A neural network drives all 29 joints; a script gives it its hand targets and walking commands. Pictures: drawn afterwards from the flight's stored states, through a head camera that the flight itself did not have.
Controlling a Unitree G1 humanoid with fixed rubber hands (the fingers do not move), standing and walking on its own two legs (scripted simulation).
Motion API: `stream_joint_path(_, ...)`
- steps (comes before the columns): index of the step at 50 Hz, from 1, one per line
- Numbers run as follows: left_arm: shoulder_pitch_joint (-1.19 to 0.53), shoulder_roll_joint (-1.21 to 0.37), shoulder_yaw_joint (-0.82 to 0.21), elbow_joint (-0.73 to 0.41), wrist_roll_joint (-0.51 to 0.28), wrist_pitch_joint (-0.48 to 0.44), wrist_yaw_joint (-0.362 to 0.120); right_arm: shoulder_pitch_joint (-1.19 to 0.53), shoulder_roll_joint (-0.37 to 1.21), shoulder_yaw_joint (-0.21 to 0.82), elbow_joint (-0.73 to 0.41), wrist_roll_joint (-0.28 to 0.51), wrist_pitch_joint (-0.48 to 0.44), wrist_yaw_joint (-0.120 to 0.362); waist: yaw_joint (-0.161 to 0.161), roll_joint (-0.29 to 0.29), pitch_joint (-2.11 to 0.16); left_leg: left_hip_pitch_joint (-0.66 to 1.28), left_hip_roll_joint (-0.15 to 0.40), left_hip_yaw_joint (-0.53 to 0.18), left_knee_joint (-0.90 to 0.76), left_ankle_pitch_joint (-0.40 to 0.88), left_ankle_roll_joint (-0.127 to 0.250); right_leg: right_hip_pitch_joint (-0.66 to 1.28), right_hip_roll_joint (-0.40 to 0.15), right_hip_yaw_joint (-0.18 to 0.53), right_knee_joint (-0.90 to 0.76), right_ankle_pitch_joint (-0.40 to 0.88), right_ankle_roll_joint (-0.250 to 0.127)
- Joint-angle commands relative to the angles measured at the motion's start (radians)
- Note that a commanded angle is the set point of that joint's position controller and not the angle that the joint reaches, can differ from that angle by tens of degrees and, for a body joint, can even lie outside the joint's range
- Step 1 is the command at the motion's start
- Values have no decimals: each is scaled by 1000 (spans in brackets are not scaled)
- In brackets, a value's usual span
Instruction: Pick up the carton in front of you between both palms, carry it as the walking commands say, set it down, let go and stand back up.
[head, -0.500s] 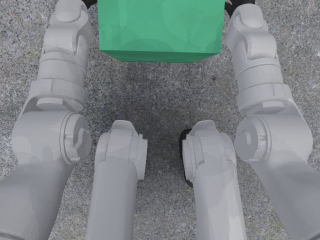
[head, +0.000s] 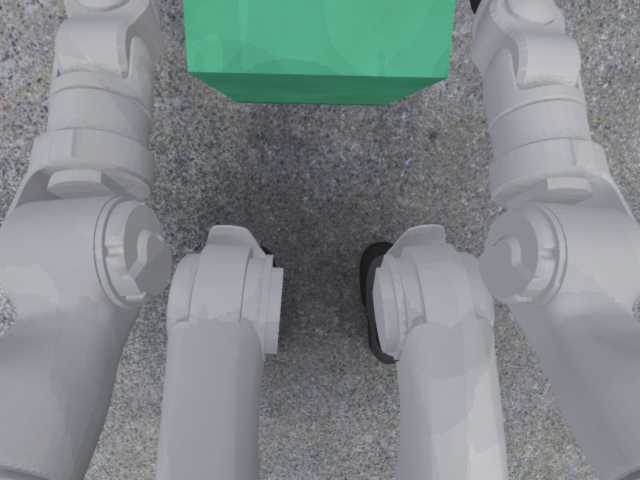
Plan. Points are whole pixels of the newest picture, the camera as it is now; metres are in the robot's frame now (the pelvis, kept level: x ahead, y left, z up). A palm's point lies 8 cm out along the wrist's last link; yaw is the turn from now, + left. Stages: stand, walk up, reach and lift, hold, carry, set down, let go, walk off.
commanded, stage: set down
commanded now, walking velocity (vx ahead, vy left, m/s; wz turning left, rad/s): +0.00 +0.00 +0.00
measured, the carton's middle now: out of the picture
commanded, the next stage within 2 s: let go in 1.58 s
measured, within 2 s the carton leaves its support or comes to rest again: neither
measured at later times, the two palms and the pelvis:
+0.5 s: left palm out of the picture +0.56 +0.20 -0.19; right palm out of the picture +0.56 -0.19 -0.19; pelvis +0.01 +0.00 -0.01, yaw +0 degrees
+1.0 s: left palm out of the picture +0.57 +0.20 -0.02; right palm out of the picture +0.57 -0.18 -0.02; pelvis +0.01 +0.00 +0.09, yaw +0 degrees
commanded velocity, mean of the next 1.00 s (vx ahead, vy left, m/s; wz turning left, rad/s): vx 0.00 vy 0.00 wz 0.00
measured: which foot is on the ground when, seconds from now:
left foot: down 0.00-1.00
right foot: down 0.00-1.00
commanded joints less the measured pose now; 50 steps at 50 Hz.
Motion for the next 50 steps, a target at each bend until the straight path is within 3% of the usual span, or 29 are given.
stream_joint_path(1,-393,-713,-229,30,-35,20,-201,-398,680,247,54,28,33,194,-6,6,-716,276,-17,11,-197,143,37,299,19,-32,-171,131,-58)
stream_joint_path(10,-353,-630,-210,36,-19,4,-190,-347,621,210,65,8,19,181,1,-2,-692,321,-5,8,-176,172,25,351,9,-27,-147,164,-39)
stream_joint_path(12,-335,-554,-193,35,-17,-9,-171,-332,535,184,62,1,3,162,1,1,-721,356,0,11,-171,197,13,376,1,-27,-142,186,-28)
stream_joint_path(13,-310,-453,-166,35,-12,-19,-148,-303,427,154,59,-11,-11,139,-4,3,-745,379,5,13,-169,211,3,402,-6,-29,-140,199,-20)
stream_joint_path(16,-201,102,-59,4,8,-83,4,-191,-120,51,44,-18,-76,-1,-7,8,-854,487,26,20,-165,297,-23,460,-28,-54,-139,270,4)
stream_joint_path(17,-223,192,-64,-15,-27,-105,45,-208,-217,53,24,15,-100,-44,-6,16,-928,511,28,16,-159,339,-27,466,-30,-50,-135,310,6)
stream_joint_path(19,-279,240,-111,-9,-114,-131,85,-276,-271,105,13,99,-128,-82,-6,21,-1075,531,39,3,-136,436,-24,489,-34,-39,-108,411,2)
stream_joint_path(24,-311,256,-236,-11,-268,-155,92,-315,-268,258,3,269,-147,-87,6,8,-1276,557,61,-3,-112,529,-3,558,-57,-25,-89,515,-8)
stream_joint_path(29,-301,280,-278,-32,-327,-134,92,-294,-277,298,-18,329,-120,-93,5,16,-1413,617,68,9,-142,498,4,618,-60,-31,-122,482,-19)
stream_joint_path(35,-309,293,-243,-135,-301,-75,115,-295,-294,253,-131,290,-59,-124,-6,24,-1607,723,45,40,-243,437,10,701,-36,-58,-231,414,-27)
stream_joint_path(40,-238,249,-181,-66,-229,-42,107,-228,-247,190,-65,218,-27,-118,-5,21,-1395,593,43,34,-355,335,13,583,-37,-49,-338,314,-27)
stream_joint_path(45,-195,214,-135,-37,-176,-56,86,-186,-209,145,-41,162,-40,-94,-1,22,-1357,570,42,21,-444,358,10,536,-36,-49,-425,325,-20)
stream_joint_path(50,-195,218,-123,-85,-167,-52,77,-181,-215,133,-90,151,-36,-86,-4,24,-1461,659,35,25,-530,397,2,602,-31,-60,-514,357,-15)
